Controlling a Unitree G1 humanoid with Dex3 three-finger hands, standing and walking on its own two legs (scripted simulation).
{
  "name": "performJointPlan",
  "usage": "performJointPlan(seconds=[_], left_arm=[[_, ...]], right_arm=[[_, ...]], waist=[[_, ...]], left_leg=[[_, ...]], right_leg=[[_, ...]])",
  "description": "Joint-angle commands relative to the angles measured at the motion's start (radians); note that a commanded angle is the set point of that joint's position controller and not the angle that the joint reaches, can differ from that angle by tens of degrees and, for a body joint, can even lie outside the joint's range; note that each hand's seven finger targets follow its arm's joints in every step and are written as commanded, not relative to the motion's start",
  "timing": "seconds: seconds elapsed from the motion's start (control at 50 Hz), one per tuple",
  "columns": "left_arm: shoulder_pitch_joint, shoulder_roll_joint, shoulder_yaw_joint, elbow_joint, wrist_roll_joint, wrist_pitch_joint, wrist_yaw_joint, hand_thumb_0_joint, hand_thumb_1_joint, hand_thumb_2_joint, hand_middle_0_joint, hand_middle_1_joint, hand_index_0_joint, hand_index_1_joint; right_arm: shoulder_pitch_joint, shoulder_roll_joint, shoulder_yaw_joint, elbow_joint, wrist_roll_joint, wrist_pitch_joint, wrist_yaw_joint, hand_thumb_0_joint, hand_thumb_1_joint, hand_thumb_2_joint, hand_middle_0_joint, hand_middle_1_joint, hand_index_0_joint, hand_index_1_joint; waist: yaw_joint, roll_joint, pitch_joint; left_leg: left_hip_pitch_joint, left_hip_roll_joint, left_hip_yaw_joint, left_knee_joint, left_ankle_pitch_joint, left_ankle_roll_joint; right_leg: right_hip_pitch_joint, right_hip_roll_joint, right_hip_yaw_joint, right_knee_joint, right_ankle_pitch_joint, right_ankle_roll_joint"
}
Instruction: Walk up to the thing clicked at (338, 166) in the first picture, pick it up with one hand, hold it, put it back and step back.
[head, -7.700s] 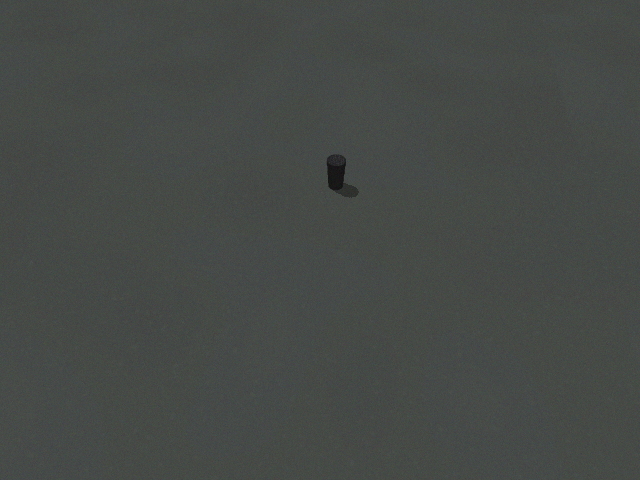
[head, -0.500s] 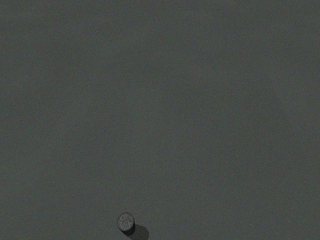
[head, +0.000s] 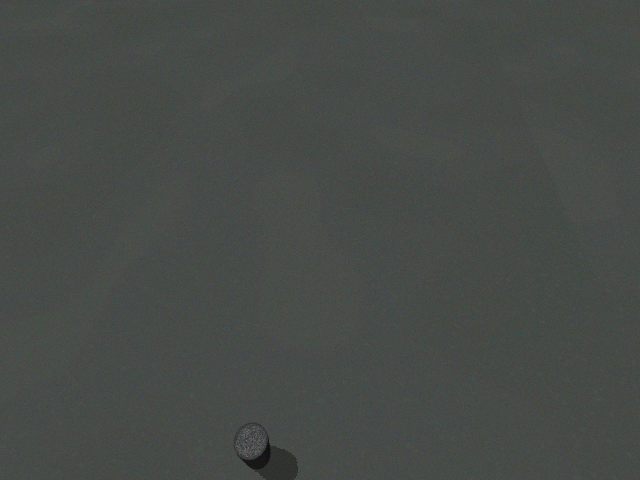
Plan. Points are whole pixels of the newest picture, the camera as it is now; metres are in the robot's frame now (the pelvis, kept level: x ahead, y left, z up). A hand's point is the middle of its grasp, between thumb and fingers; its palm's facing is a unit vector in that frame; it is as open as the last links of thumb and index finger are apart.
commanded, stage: go down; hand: left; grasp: from the side
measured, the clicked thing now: (254, 448) +0.34 +0.20 -0.71
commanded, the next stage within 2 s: none
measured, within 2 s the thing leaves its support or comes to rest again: neither
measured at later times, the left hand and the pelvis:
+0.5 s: hand out of the picture +0.15 +0.28 -0.20, palm faces +0.06 -0.95 -0.32, open 14.9 cm; pelvis -0.01 +0.00 -0.05, yaw -1 degrees
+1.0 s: hand out of the picture +0.14 +0.31 -0.24, palm faces +0.13 -0.95 -0.28, open 17.4 cm; pelvis -0.03 +0.00 -0.13, yaw +0 degrees
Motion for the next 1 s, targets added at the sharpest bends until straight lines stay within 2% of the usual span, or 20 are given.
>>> performJointPlan(seconds=[0.0, 0.04, 0.06, 0.08, 0.1, 0.12, 0.16, 0.2, 0.24, 0.3, 0.42, 0.48, 0.52, 0.54, 0.64, 0.66, 0.7, 0.78, 0.84, 0.98], left_arm=[[-0.026, 0.209, 0.045, -0.052, 0.0, -0.022, 0.014, 0.0, 0.9, 0.9, -0.2, -0.3, -0.2, -0.301], [-0.029, 0.217, 0.047, -0.053, 0.002, -0.022, 0.016, 0.0, 0.82, 0.82, -0.222, -0.22, -0.182, -0.221], [-0.38, 0.044, 0.049, -0.404, -0.055, -0.114, 0.03, 0.0, 0.74, 0.74, -0.142, -0.14, -0.102, -0.141], [-0.501, 0.102, 0.073, -0.363, -0.054, -0.109, 0.039, 0.0, 0.66, 0.66, -0.062, -0.06, -0.022, -0.061], [-0.287, 0.183, 0.121, -0.17, -0.035, -0.067, 0.044, 0.0, 0.58, 0.58, -0.007, -0.035, -0.015, -0.024], [-0.237, 0.204, 0.147, -0.101, -0.016, -0.047, 0.032, 0.0, 0.5, 0.5, 0.0, -0.042, -0.011, -0.029], [-0.332, 0.295, 0.211, -0.136, 0.023, -0.056, 0.017, 0.0, 0.34, 0.34, 0.0, -0.057, -0.01, -0.043], [-0.133, 0.234, 0.235, -0.065, 0.054, -0.029, -0.007, 0.0, 0.232, 0.208, -0.015, -0.061, -0.027, -0.047], [-0.073, 0.229, 0.264, -0.101, 0.059, -0.009, -0.016, 0.0, 0.159, 0.188, -0.028, -0.079, -0.042, -0.062], [-0.09, 0.204, 0.278, -0.142, 0.059, 0.022, -0.031, 0.0, -0.029, 0.17, -0.028, -0.088, -0.038, -0.077], [-0.043, 0.239, 0.349, -0.316, 0.049, -0.004, -0.077, 0.0, -0.349, 0.087, -0.057, -0.095, -0.064, -0.088], [-0.03, 0.239, 0.354, -0.456, 0.039, -0.003, -0.09, 0.0, -0.457, 0.059, -0.07, -0.101, -0.077, -0.095], [-0.042, 0.205, 0.326, -0.558, 0.029, 0.004, -0.097, 0.0, -0.524, 0.027, -0.08, -0.086, -0.085, -0.081], [-0.006, 0.226, 0.358, -0.563, 0.028, 0.014, -0.094, 0.0, -0.525, 0.021, -0.082, -0.07, -0.084, -0.068], [0.066, 0.23, 0.369, -0.678, 0.016, 0.066, -0.098, 0.0, -0.578, 0.0, -0.087, -0.053, -0.092, -0.048], [0.075, 0.265, 0.402, -0.712, 0.014, 0.073, -0.096, 0.0, -0.584, 0.0, -0.088, -0.053, -0.092, -0.049], [0.113, 0.224, 0.381, -0.723, 0.006, 0.09, -0.106, 0.0, -0.598, 0.0, -0.089, -0.051, -0.097, -0.043], [0.146, 0.243, 0.425, -0.739, -0.01, 0.097, -0.124, 0.0, -0.581, 0.0, -0.09, -0.044, -0.098, -0.035], [0.153, 0.241, 0.438, -0.727, -0.021, 0.072, -0.152, 0.0, -0.557, 0.0, -0.089, -0.043, -0.097, -0.034], [-0.087, 0.336, 0.508, -0.636, -0.064, -0.118, -0.249, 0.0, -0.611, 0.014, -0.093, -0.111, -0.102, -0.1]], right_arm=[[-0.046, -0.213, -0.036, -0.055, -0.001, -0.024, -0.014, 0.0, -0.9, -0.9, 0.2, 0.3, 0.2, 0.3], [-0.048, -0.212, -0.038, -0.058, -0.002, -0.024, -0.014, 0.0, -0.941, -0.916, 0.209, 0.3, 0.205, 0.3], [-0.017, -0.041, 0.008, -0.339, 0.067, -0.072, -0.037, 0.0, -1.013, -0.931, 0.198, 0.3, 0.199, 0.3], [0.037, -0.073, 0.0, -0.279, 0.066, -0.071, -0.048, 0.0, -1.021, -0.935, 0.198, 0.3, 0.199, 0.3], [0.075, -0.106, -0.018, -0.286, 0.073, -0.06, -0.06, 0.0, -1.019, -0.935, 0.198, 0.3, 0.199, 0.3], [0.091, -0.107, -0.032, -0.304, 0.065, -0.054, -0.06, 0.0, -1.006, -0.93, 0.199, 0.3, 0.199, 0.3], [0.108, -0.106, -0.059, -0.35, 0.047, -0.061, -0.065, 0.0, -1.004, -0.929, 0.199, 0.3, 0.199, 0.3], [0.149, -0.09, -0.078, -0.376, 0.025, -0.066, -0.053, 0.0, -0.988, -0.923, 0.199, 0.3, 0.199, 0.3], [0.152, -0.084, -0.083, -0.421, 0.025, -0.07, -0.046, 0.0, -0.973, -0.918, 0.199, 0.3, 0.2, 0.3], [0.132, -0.074, -0.087, -0.479, 0.027, -0.074, -0.036, 0.0, -0.936, -0.909, 0.199, 0.3, 0.199, 0.3], [0.123, -0.068, -0.101, -0.583, 0.022, -0.103, -0.027, 0.0, -0.917, -0.903, 0.199, 0.3, 0.199, 0.3], [0.128, -0.069, -0.106, -0.618, 0.023, -0.117, -0.034, 0.0, -0.899, -0.897, 0.199, 0.3, 0.199, 0.3], [0.13, -0.062, -0.103, -0.632, 0.023, -0.125, -0.04, 0.0, -0.901, -0.897, 0.199, 0.3, 0.199, 0.3], [0.125, -0.067, -0.106, -0.641, 0.022, -0.129, -0.044, 0.0, -0.906, -0.898, 0.199, 0.3, 0.199, 0.3], [0.123, -0.061, -0.096, -0.658, 0.02, -0.149, -0.059, 0.0, -0.89, -0.893, 0.199, 0.3, 0.2, 0.3], [0.114, -0.063, -0.095, -0.665, 0.019, -0.152, -0.061, 0.0, -0.889, -0.893, 0.199, 0.3, 0.199, 0.3], [0.109, -0.056, -0.09, -0.676, 0.018, -0.161, -0.065, 0.0, -0.893, -0.893, 0.199, 0.3, 0.199, 0.3], [0.096, -0.05, -0.083, -0.69, 0.011, -0.177, -0.07, 0.0, -0.9, -0.895, 0.199, 0.3, 0.199, 0.3], [0.089, -0.045, -0.082, -0.704, 0.008, -0.192, -0.073, 0.0, -0.931, -0.903, 0.199, 0.3, 0.199, 0.3], [0.069, -0.072, -0.077, -0.685, 0.001, -0.234, -0.075, 0.0, -0.945, -0.906, 0.199, 0.3, 0.199, 0.3]], waist=[[0.001, 0.009, -0.066], [-0.001, -0.002, -0.079], [-0.128, 0.01, 0.013], [-0.097, 0.001, -0.042], [-0.068, -0.035, -0.014], [-0.053, -0.05, -0.057], [-0.031, -0.031, -0.208], [0.003, 0.006, -0.246], [0.024, 0.045, -0.27], [0.006, 0.037, -0.252], [0.003, 0.05, -0.337], [-0.014, 0.063, -0.372], [-0.032, 0.079, -0.392], [-0.02, 0.077, -0.4], [-0.031, 0.087, -0.394], [-0.02, 0.093, -0.403], [-0.031, 0.088, -0.385], [-0.024, 0.083, -0.391], [-0.03, 0.064, -0.399], [-0.046, 0.074, -0.445]], left_leg=[[-0.009, 0.099, -0.083, -0.057, 0.118, 0.034], [0.009, 0.105, -0.082, -0.048, 0.132, 0.037], [-0.105, -0.035, 0.038, 0.016, 0.004, 0.034], [-0.102, -0.04, 0.032, 0.038, -0.01, 0.037], [-0.136, -0.037, 0.032, 0.05, -0.019, 0.036], [-0.169, -0.043, 0.03, 0.093, -0.01, 0.038], [-0.189, -0.043, 0.025, 0.164, 0.048, 0.038], [-0.256, -0.053, 0.023, 0.234, 0.089, 0.03], [-0.275, -0.053, 0.021, 0.257, 0.12, 0.021], [-0.34, -0.044, 0.009, 0.308, 0.101, 0.02], [-0.485, -0.026, -0.007, 0.481, 0.022, 0.023], [-0.516, -0.018, -0.018, 0.53, 0.005, 0.024], [-0.518, -0.009, -0.028, 0.551, 0.01, 0.021], [-0.527, -0.006, -0.033, 0.561, 0.021, 0.018], [-0.585, -0.004, -0.036, 0.611, -0.04, 0.021], [-0.598, -0.005, -0.037, 0.623, -0.033, 0.022], [-0.619, -0.006, -0.036, 0.639, -0.068, 0.023], [-0.675, -0.009, -0.039, 0.69, -0.049, 0.025], [-0.734, -0.014, -0.033, 0.746, -0.086, 0.034], [-0.95, -0.02, -0.038, 0.931, -0.219, 0.043]], right_leg=[[0.018, -0.111, 0.095, -0.05, 0.12, -0.033], [0.021, -0.111, 0.094, -0.046, 0.128, -0.036], [-0.216, 0.031, 0.02, 0.02, 0.058, -0.023], [-0.167, 0.027, 0.011, 0.032, 0.034, -0.021], [-0.166, 0.035, 0.001, 0.038, 0.0, -0.026], [-0.174, 0.033, -0.001, 0.069, -0.005, -0.029], [-0.156, 0.023, 0.01, 0.152, 0.07, -0.026], [-0.182, 0.023, 0.014, 0.223, 0.099, -0.034], [-0.192, 0.029, 0.015, 0.256, 0.113, -0.041], [-0.262, 0.038, 0.008, 0.302, 0.078, -0.043], [-0.441, 0.039, 0.006, 0.486, -0.013, -0.043], [-0.507, 0.038, 0.006, 0.542, -0.028, -0.042], [-0.544, 0.04, 0.004, 0.573, -0.038, -0.045], [-0.555, 0.039, 0.0, 0.59, -0.037, -0.044], [-0.605, 0.034, 0.003, 0.626, -0.084, -0.04], [-0.613, 0.033, 0.003, 0.639, -0.076, -0.041], [-0.642, 0.036, 0.003, 0.649, -0.106, -0.039], [-0.678, 0.031, 0.0, 0.693, -0.093, -0.039], [-0.726, 0.026, 0.006, 0.727, -0.115, -0.037], [-0.969, 0.022, 0.028, 0.913, -0.23, -0.037]])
